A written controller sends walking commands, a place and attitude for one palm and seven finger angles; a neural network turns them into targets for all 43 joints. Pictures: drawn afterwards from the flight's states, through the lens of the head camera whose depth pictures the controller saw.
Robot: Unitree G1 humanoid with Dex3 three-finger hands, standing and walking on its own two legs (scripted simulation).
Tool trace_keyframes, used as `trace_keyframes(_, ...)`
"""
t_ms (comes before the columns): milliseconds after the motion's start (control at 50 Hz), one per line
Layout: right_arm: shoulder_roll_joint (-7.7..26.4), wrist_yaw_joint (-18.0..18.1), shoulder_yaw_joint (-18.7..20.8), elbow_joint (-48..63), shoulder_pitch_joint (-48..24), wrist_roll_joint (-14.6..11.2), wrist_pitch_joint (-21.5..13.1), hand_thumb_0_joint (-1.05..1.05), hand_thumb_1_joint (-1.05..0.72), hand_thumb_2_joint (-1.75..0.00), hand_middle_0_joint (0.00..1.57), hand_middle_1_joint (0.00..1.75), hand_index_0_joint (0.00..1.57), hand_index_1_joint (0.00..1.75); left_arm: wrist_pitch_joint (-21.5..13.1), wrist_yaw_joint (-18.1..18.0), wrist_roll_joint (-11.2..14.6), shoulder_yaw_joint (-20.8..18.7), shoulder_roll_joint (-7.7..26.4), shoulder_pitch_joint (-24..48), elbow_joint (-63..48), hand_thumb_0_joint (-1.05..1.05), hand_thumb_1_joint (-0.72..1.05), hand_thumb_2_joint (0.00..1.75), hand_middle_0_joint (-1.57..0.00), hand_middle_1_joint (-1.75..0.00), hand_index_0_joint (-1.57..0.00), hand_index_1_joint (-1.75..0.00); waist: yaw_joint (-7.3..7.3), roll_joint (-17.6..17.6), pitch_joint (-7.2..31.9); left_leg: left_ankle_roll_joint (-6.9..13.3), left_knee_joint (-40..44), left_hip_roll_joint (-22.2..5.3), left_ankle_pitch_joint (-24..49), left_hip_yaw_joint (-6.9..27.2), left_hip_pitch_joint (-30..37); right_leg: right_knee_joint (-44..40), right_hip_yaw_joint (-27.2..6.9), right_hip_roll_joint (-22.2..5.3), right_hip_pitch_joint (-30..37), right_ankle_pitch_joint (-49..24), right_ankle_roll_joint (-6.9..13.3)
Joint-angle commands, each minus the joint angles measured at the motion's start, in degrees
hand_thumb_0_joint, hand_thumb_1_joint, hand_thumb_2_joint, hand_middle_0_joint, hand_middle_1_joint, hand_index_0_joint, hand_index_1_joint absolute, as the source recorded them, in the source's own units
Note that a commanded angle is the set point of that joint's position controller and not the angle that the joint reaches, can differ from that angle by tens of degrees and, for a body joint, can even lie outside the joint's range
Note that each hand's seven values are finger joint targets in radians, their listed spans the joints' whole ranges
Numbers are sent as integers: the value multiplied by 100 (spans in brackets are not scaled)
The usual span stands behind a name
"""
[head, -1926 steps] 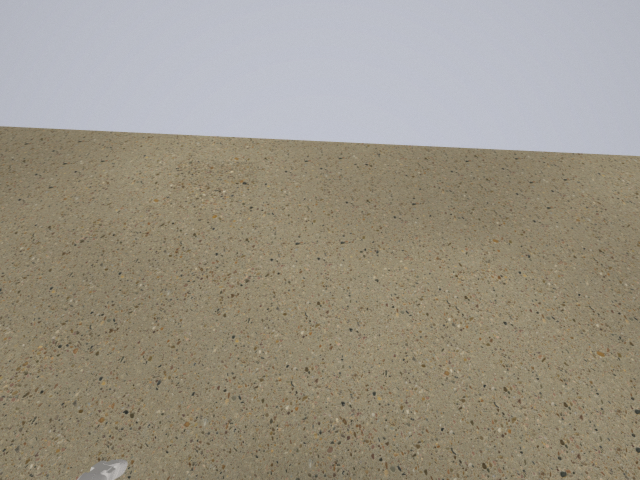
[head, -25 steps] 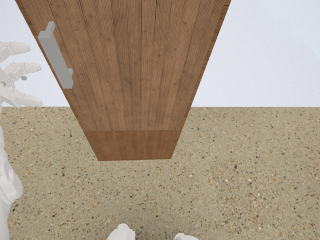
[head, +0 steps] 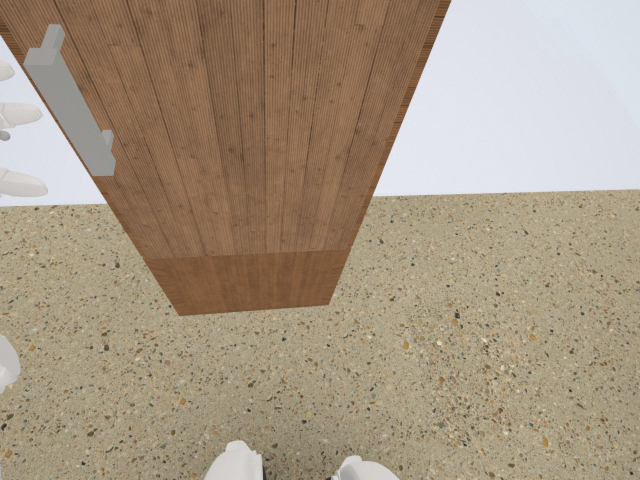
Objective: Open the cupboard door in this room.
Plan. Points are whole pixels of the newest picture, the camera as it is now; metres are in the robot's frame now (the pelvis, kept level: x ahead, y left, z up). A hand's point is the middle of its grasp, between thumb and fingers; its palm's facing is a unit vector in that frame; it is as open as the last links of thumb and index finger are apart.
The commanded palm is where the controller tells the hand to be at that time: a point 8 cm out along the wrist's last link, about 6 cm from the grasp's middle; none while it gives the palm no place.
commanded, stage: move the hooked fingers beside the handle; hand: left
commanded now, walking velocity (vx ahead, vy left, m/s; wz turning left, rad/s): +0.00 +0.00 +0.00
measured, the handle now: (81, 107) +0.51 +0.24 +0.13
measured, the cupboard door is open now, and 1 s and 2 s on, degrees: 0 0 0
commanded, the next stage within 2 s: slide the fingers in behind the handle in 0.52 s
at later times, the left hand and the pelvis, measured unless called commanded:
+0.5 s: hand (3, 146) +0.46 +0.31 +0.12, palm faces +0.07 -1.00 +0.01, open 14.0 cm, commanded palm +0.44 +0.35 +0.12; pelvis -0.01 +0.00 +0.00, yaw +2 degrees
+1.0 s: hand (27, 141) +0.46 +0.29 +0.12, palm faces +0.05 -1.00 +0.02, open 14.0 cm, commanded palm +0.44 +0.33 +0.12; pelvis +0.00 +0.00 +0.00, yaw +1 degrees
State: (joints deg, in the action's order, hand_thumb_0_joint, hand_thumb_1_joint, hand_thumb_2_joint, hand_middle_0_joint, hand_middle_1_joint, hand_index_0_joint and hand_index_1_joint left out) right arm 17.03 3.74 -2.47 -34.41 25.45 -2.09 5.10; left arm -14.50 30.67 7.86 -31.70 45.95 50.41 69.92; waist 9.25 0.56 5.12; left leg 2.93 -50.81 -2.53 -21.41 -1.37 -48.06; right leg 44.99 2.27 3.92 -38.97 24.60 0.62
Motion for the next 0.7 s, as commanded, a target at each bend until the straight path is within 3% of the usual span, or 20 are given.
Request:
trace_keyframes(0,1170,58,455,411,707,30,-50,0,-90,-90,20,30,20,30,-333,-47,196,-210,1956,2035,-1344,0,-50,30,-30,-120,-30,-120,-248,1198,2596,-62,335,25,2894,619,3352,-432,20,113,-216,-2008,61)
trace_keyframes(60,1145,72,438,390,647,20,-45,0,-90,-90,20,30,20,30,-395,-61,256,-48,1741,2283,-1486,0,-50,30,-30,-120,-30,-120,-149,1210,2413,-78,338,1,2924,652,3431,-433,47,120,-346,-1930,87)
trace_keyframes(80,1158,71,461,389,640,16,-44,0,-90,-90,20,30,20,30,-419,-70,268,-114,1782,2219,-1515,0,-50,30,-30,-120,-30,-120,-184,1177,2524,-88,341,-6,2967,669,3533,-442,33,123,-321,-1966,73)
trace_keyframes(100,1139,60,454,415,608,7,-49,0,-90,-90,20,30,20,30,-407,-51,291,2,1597,2016,-1484,0,-50,30,-30,-120,-30,-120,-212,1207,2548,-101,355,-4,3001,681,3575,-442,42,117,-336,-1947,77)
trace_keyframes(160,1126,79,414,370,549,-3,-63,0,-90,-90,20,30,20,30,-369,-57,339,294,1266,2271,-1309,0,-50,30,-30,-120,-30,-120,-70,1079,2123,-76,399,9,2643,703,3381,-484,71,107,-513,-1720,93)
trace_keyframes(220,1165,109,406,356,513,-10,-95,0,-90,-90,20,30,20,30,-311,-119,272,297,1344,2358,-1088,0,-50,30,-30,-120,-30,-120,-47,914,2027,-76,462,4,2188,737,3214,-514,50,64,-578,-1455,76)
trace_keyframes(280,1162,126,389,345,489,8,-130,0,-90,-90,20,30,20,30,-441,-189,219,211,1519,2615,-1272,0,-50,30,-30,-120,-30,-120,-91,1122,2323,-110,419,3,2233,768,3358,-443,32,48,-548,-1434,92)
trace_keyframes(320,1135,115,385,351,447,6,-155,0,-90,-90,20,30,20,30,-466,-192,231,344,1310,2527,-1223,0,-50,30,-30,-120,-30,-120,-78,1137,2284,-117,412,2,2204,774,3390,-456,36,48,-603,-1388,94)
trace_keyframes(360,1164,143,357,323,474,6,-159,0,-90,-90,20,30,20,30,-473,-213,254,262,1460,2699,-1095,0,-50,30,-30,-120,-30,-120,-27,927,2162,-75,410,17,2063,763,3156,-458,28,48,-525,-1367,94)
trace_keyframes(420,1161,155,347,315,460,-7,-170,0,-90,-90,20,30,20,30,-425,-219,140,324,1521,2760,-970,0,-50,30,-30,-120,-30,-120,-22,1136,2132,-85,402,16,1902,749,3100,-460,2,28,-629,-1259,81)
trace_keyframes(460,1171,170,342,304,516,8,-187,0,-90,-90,20,30,20,30,-446,-234,174,236,1608,2848,-1014,0,-50,30,-30,-120,-30,-120,-7,940,2271,-46,358,33,1949,735,3027,-442,-15,41,-468,-1352,76)
trace_keyframes(480,1192,178,344,310,512,-7,-182,0,-90,-90,20,30,20,30,-440,-221,145,101,1813,2750,-917,0,-50,30,-30,-120,-30,-120,-45,988,2362,-53,343,25,1935,701,2995,-443,-41,35,-438,-1375,60)
trace_keyframes(540,1196,190,325,300,558,-7,-172,0,-90,-90,20,30,20,30,-428,-172,87,109,1931,2866,-891,0,-50,30,-30,-120,-30,-120,-15,1024,2303,-49,324,25,1900,696,2854,-408,-35,41,-449,-1364,52)
trace_keyframes(560,1167,190,336,306,582,4,-177,0,-90,-90,20,30,20,30,-483,-152,125,177,1814,2897,-1044,0,-50,30,-30,-120,-30,-120,-27,1200,2434,-55,292,37,2098,688,3029,-396,-42,55,-433,-1466,77)
trace_keyframes(580,1183,177,347,310,594,8,-169,0,-90,-90,20,30,20,30,-486,-144,113,35,1958,2730,-1040,0,-50,30,-30,-120,-30,-120,-106,1239,2574,-77,296,23,2133,691,3112,-399,-28,58,-418,-1474,66)
trace_keyframes(620,1162,160,352,301,605,10,-156,0,-90,-90,20,30,20,30,-475,-91,148,172,1766,2714,-1064,0,-50,30,-30,-120,-30,-120,-66,1285,2516,-85,302,13,2138,698,3138,-402,-2,69,-485,-1459,66)
trace_keyframes(680,1164,145,384,300,649,10,-138,0,-90,-90,20,30,20,30,-426,-49,252,149,1644,2505,-1134,0,-50,30,-30,-120,-30,-120,-108,1092,2617,-53,287,19,2322,675,3184,-416,-3,91,-360,-1648,62)
